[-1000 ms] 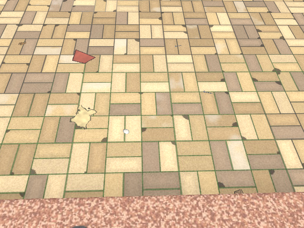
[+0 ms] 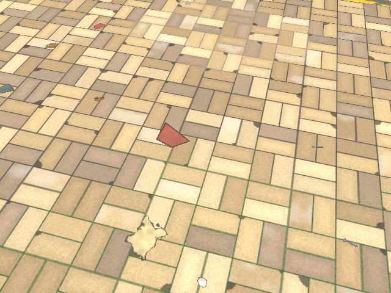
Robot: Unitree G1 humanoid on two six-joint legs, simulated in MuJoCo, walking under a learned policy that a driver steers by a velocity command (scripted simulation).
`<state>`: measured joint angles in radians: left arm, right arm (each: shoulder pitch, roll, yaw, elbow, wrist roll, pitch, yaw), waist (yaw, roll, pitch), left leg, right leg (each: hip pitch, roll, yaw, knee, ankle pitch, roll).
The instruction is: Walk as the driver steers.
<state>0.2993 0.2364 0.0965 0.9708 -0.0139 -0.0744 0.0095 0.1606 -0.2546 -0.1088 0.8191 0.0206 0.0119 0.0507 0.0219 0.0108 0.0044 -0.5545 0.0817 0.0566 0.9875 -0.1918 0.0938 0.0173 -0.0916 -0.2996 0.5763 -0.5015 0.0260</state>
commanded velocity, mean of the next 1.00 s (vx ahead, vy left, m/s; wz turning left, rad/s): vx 0.18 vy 0.00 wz -0.19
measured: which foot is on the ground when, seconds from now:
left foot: up 0.00-0.00, down 0.02-0.46, up 0.48-0.88, down 0.90-1.00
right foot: down 0.00-0.02, up 0.04-0.42, down 0.44-0.90, up 0.92-1.00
